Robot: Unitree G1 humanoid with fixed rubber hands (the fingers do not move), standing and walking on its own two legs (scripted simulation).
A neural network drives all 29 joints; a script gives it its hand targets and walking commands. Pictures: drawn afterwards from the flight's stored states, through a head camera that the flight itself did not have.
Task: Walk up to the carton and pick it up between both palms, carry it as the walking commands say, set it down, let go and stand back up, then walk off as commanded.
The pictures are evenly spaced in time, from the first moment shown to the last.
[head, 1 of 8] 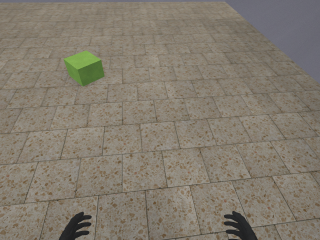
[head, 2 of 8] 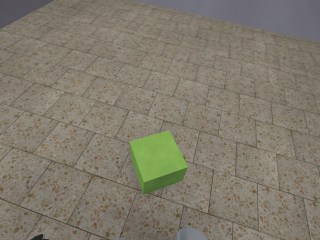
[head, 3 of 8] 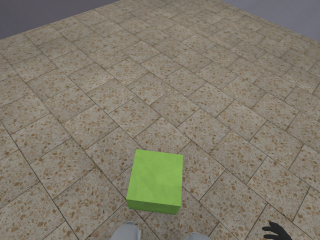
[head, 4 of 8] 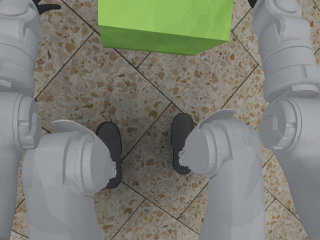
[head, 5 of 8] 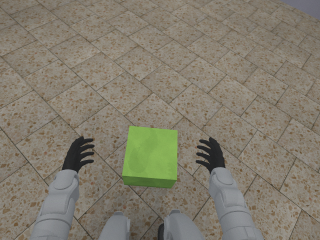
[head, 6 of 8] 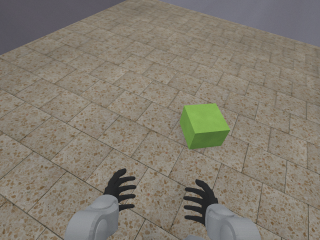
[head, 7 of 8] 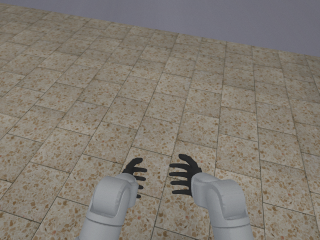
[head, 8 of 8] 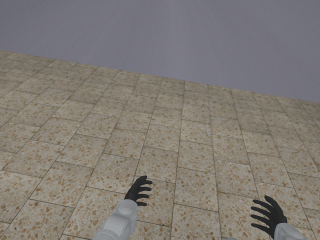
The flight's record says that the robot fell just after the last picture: yes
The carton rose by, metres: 0.00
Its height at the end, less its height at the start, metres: +0.00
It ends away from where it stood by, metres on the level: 0.00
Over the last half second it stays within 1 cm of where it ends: yes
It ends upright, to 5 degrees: yes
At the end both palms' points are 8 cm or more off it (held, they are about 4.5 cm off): yes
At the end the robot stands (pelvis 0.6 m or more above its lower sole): yes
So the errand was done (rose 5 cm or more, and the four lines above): no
